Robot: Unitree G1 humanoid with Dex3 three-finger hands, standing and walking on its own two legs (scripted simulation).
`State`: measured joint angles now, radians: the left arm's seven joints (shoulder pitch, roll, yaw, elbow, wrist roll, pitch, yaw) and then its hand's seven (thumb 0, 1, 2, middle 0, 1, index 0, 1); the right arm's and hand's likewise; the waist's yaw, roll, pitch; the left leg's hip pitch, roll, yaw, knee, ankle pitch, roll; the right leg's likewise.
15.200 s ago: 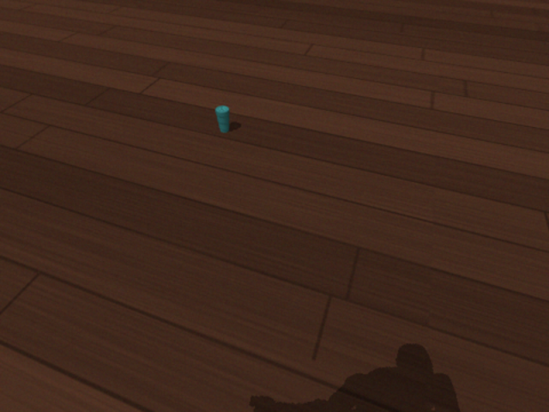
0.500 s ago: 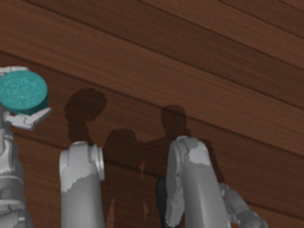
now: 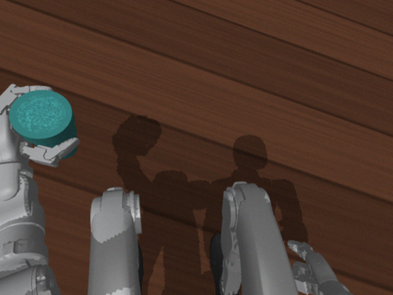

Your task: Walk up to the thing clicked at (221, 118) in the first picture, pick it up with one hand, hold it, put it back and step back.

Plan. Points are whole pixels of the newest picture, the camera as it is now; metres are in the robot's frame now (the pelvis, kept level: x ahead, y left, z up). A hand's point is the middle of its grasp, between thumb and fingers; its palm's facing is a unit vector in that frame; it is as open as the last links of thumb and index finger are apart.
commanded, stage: settle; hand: left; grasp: from the side
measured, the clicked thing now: (54, 132) +0.43 +0.27 -0.05
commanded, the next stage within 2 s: lift in 0.34 s
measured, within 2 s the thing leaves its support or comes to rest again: neither
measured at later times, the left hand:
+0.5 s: hand (42, 121) +0.43 +0.27 +0.00, palm faces +0.22 -0.97 -0.04, open 11.1 cm
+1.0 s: hand (17, 109) +0.40 +0.26 +0.09, palm faces +0.19 -0.98 -0.03, open 11.1 cm
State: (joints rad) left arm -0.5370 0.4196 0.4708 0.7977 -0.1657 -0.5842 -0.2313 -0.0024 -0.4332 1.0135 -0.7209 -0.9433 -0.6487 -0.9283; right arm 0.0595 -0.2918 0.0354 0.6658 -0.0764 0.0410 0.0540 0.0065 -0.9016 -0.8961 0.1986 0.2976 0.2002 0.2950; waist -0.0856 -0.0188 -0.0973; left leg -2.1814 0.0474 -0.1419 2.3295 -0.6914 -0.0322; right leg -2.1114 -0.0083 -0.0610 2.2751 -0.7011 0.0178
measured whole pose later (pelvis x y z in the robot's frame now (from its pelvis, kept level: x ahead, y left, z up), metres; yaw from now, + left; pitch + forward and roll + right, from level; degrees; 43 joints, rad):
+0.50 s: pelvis +0.00 +0.00 +0.02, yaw +1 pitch +31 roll -5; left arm -0.58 0.41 0.46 0.85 -0.13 -0.59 -0.21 0.00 -0.47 1.06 -0.72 -0.97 -0.65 -0.95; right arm 0.09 -0.27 0.03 0.68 -0.07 0.02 0.05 0.01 -0.90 -0.90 0.20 0.30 0.20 0.30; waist -0.09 -0.02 -0.12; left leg -2.13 0.05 -0.11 2.26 -0.68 -0.02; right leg -2.07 -0.01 -0.04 2.22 -0.69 0.02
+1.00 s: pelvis +0.00 +0.00 +0.08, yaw +2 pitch +32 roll -4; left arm -0.43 0.34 0.39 0.58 -0.19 -0.45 -0.22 0.00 -0.50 1.08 -0.73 -0.98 -0.65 -0.96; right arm 0.11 -0.26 0.00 0.63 -0.01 0.02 0.01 0.01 -0.92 -0.89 0.20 0.30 0.20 0.29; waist -0.05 0.01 -0.18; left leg -1.97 0.05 -0.09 2.07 -0.66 -0.02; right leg -1.90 -0.02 -0.04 2.03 -0.68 0.02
